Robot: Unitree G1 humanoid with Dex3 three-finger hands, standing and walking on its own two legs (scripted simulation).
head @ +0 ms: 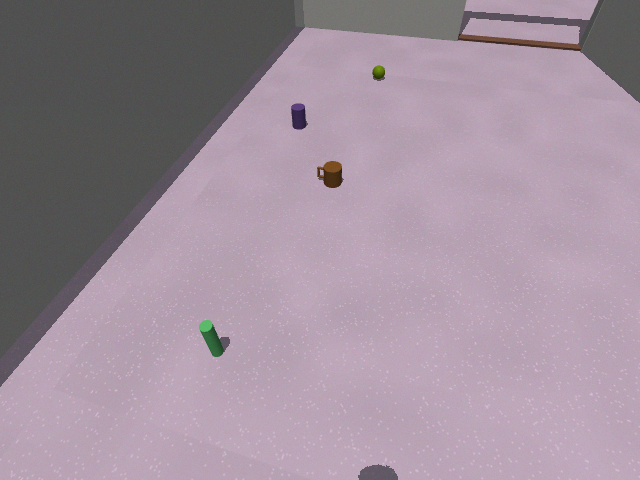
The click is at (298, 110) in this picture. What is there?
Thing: squat round
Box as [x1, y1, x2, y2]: [291, 103, 305, 129]
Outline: 297,103 291,106 293,127 299,129 305,126 304,105
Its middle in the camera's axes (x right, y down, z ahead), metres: -0.11 -0.68 +2.24
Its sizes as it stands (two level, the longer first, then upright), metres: 0.077 0.077 0.121
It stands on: the floor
